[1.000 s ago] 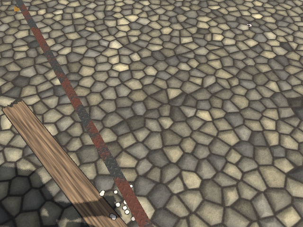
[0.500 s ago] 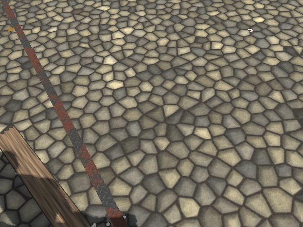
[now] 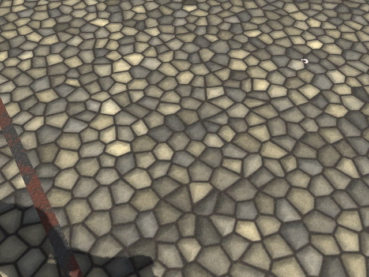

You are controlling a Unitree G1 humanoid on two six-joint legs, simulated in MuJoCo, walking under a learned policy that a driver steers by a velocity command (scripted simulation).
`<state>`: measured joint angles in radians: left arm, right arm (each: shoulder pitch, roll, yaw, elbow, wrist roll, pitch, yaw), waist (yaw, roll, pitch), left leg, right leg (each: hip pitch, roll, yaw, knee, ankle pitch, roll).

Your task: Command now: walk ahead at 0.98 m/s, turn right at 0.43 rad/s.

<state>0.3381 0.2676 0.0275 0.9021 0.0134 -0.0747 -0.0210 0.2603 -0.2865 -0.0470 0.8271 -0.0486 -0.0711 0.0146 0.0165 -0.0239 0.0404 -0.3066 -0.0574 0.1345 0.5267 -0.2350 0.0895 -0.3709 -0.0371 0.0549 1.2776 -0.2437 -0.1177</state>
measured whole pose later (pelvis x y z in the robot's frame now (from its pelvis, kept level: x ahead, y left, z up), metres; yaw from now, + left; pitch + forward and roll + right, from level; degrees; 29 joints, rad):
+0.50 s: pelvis +0.35 -0.02 +0.00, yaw -23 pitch +1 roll +1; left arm 0.23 0.31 0.07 0.67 -0.01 -0.02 -0.01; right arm 0.00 -0.27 -0.02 0.59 -0.02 -0.07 -0.03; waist 0.05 0.00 0.10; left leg -0.63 0.00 -0.21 1.17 -0.41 -0.09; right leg -0.38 0.22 0.12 0.44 -0.05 -0.16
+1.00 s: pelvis +0.50 +0.02 +0.01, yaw -38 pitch +0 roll -1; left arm 0.18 0.31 0.06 0.65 -0.01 0.07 0.04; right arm 0.16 -0.23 -0.03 0.68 -0.01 -0.01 -0.02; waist -0.02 -0.03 0.05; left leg -0.33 -0.03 -0.07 0.48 -0.16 0.02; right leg -0.43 0.08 0.15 1.05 -0.48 0.10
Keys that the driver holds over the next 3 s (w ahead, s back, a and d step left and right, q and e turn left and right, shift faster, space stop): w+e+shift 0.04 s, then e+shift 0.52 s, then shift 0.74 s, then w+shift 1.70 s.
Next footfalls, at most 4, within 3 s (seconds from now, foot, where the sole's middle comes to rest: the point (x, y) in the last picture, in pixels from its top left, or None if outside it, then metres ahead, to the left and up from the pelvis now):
0.28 right None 0.47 -0.07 -0.77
0.78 left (183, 232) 0.64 0.05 -0.77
1.14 right None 0.43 -0.10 -0.77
1.60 left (187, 212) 0.72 0.03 -0.77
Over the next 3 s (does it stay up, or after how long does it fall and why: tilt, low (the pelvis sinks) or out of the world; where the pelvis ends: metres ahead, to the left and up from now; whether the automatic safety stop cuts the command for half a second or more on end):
stays up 1.56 -0.76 -0.02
